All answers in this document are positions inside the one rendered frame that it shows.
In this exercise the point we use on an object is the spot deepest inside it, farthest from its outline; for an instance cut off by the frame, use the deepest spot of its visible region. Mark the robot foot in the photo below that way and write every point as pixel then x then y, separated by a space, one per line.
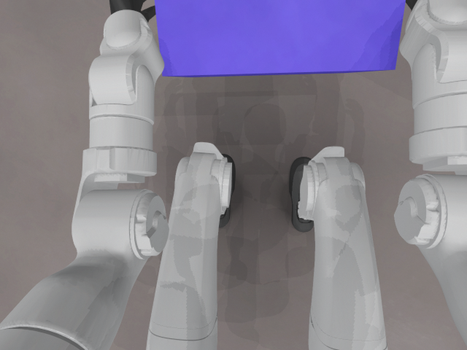
pixel 224 218
pixel 296 174

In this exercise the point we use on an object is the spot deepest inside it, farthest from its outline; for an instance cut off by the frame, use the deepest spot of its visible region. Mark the robot right upper arm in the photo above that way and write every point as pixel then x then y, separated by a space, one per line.
pixel 432 214

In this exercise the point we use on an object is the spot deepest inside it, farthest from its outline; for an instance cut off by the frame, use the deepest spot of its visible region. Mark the robot left foot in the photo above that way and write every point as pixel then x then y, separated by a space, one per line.
pixel 224 218

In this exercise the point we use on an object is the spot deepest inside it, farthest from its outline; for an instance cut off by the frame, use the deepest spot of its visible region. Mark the right robot forearm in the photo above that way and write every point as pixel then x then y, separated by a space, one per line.
pixel 435 45

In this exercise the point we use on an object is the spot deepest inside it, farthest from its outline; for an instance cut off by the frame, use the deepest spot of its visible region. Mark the robot right foot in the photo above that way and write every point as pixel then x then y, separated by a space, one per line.
pixel 296 174

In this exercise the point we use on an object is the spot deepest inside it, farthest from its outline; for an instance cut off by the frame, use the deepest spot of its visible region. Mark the carton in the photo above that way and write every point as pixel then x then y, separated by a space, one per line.
pixel 223 38

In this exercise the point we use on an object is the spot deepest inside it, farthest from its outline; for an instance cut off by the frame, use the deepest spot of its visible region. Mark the left robot forearm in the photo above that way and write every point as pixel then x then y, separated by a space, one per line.
pixel 121 106

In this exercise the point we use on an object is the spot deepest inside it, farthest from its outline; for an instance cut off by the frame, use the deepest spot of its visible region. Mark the robot left upper arm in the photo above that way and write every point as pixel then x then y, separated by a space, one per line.
pixel 81 306

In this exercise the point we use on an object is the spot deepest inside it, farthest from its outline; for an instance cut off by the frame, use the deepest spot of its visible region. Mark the robot left hand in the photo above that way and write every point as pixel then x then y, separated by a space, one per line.
pixel 136 5

